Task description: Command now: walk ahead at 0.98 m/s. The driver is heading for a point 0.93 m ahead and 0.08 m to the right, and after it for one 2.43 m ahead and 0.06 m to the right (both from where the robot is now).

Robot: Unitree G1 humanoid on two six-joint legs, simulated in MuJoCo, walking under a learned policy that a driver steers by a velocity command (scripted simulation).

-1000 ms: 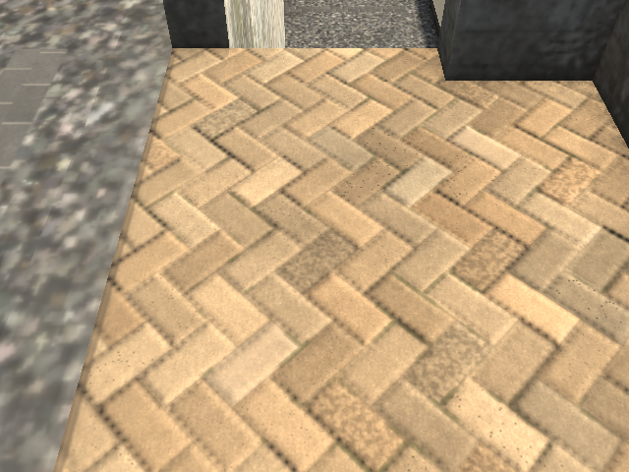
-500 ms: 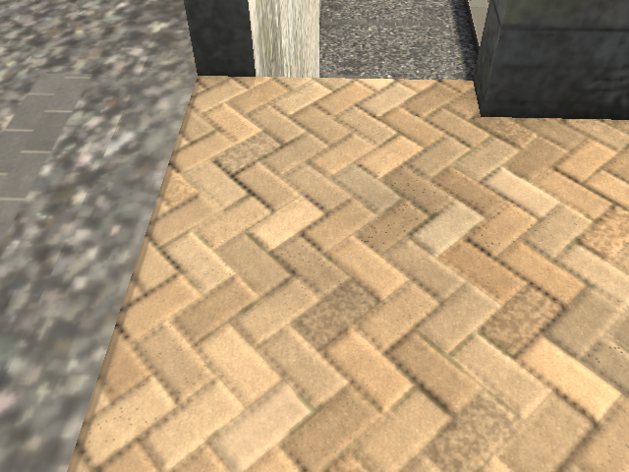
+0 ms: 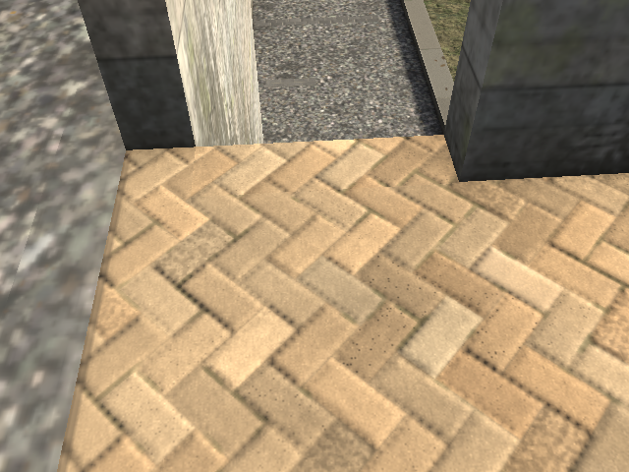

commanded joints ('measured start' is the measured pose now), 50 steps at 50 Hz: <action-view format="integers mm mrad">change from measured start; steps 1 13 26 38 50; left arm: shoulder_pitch -135 285 470 317 526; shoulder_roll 18 93 167 69 151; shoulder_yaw -15 57 35 21 61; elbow -81 100 193 79 53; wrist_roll -17 12 -41 -2 29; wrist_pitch -10 -25 -82 14 48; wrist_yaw -9 30 44 38 6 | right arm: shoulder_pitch -21 -217 -636 -240 -355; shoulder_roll -116 -117 -99 -112 -227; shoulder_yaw -5 0 46 -15 -37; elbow -64 -184 -373 -173 -240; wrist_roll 14 8 -18 -38 34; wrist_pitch -33 -7 33 -17 7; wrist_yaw -9 -20 37 -9 -41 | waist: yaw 23 107 89 78 280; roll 37 88 -18 6 141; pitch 176 -54 138 29 -165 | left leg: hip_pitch -264 -791 -597 -235 -351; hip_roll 243 185 167 412 322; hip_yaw -94 -184 45 -258 131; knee -229 1226 374 6 686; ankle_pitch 554 54 498 313 926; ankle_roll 57 48 18 44 -100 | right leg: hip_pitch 236 874 770 221 803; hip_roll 68 -136 12 27 235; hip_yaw -93 494 16 106 -82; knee -215 -649 -863 459 -249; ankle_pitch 153 -455 454 -280 71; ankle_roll -17 -198 -69 -27 -94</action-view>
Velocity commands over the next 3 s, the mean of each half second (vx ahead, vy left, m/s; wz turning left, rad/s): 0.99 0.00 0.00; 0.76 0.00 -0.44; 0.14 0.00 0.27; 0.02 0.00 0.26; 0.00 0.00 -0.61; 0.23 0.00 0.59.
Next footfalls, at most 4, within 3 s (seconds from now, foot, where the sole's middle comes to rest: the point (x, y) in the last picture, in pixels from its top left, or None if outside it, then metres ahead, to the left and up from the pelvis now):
0.16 right None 0.38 -0.08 -0.77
0.62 left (274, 334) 0.84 0.09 -0.77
1.02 right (328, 234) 1.15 -0.07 -0.77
1.52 left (253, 253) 1.10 0.14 -0.77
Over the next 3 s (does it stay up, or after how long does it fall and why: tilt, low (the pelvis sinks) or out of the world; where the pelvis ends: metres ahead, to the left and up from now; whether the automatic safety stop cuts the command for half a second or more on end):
stays up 1.15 0.01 0.01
